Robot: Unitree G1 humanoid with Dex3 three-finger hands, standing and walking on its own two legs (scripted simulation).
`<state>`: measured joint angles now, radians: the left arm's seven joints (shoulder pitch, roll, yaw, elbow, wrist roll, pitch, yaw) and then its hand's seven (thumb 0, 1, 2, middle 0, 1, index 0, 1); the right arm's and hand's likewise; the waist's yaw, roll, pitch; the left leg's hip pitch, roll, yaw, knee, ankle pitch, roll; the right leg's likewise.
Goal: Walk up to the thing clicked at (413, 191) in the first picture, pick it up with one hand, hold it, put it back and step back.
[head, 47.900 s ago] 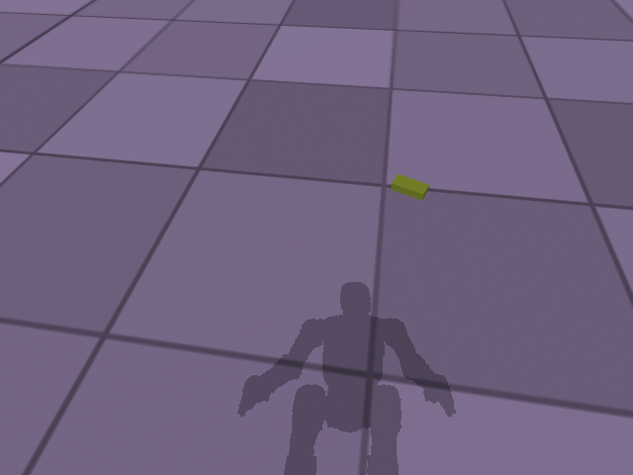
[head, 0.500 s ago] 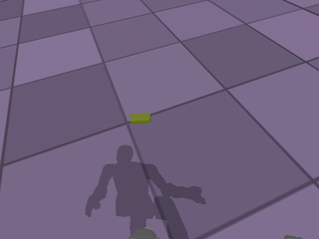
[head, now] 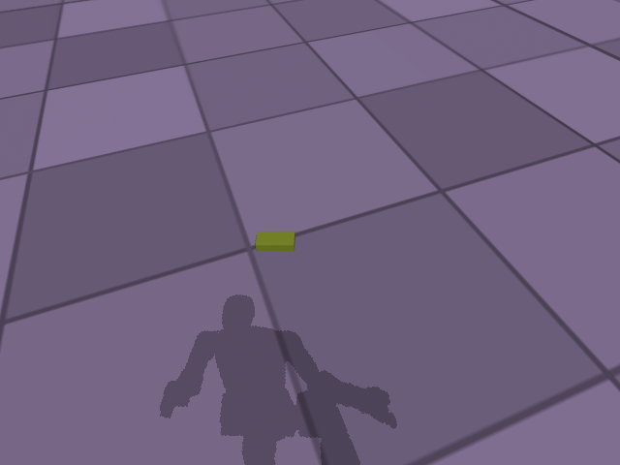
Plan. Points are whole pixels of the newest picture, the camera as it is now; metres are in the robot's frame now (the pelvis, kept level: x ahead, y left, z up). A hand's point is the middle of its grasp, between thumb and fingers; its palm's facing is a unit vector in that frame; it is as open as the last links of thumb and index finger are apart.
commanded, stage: step back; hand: left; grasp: from above
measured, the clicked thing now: (275, 241) +1.09 +0.22 -0.74
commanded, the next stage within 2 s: stand in 0.50 s
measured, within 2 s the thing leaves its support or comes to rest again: neither
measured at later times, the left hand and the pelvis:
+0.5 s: hand out of the picture +0.12 +0.29 -0.14, palm faces +0.01 -0.94 -0.35, open 7.4 cm; pelvis +0.04 +0.02 +0.01, yaw -1 degrees
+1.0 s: hand out of the picture +0.11 +0.27 -0.14, palm faces -0.03 -0.94 -0.33, open 7.4 cm; pelvis +0.03 +0.02 +0.02, yaw +0 degrees
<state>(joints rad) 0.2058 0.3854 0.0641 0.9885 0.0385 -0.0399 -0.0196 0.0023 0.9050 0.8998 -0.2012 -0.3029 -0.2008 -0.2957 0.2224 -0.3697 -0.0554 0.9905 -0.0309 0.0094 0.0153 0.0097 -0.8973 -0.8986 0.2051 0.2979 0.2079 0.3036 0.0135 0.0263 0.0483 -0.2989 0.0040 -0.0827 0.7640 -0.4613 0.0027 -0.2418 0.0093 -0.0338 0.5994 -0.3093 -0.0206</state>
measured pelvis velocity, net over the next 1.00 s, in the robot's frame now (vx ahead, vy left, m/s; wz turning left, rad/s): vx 0.03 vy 0.02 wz -0.01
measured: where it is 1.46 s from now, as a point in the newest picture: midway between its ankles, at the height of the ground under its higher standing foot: outside the picture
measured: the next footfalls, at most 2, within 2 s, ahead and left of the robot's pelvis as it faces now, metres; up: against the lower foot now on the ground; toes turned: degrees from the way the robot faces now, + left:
none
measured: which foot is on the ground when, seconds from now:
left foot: down 0.00-1.00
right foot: down 0.00-1.00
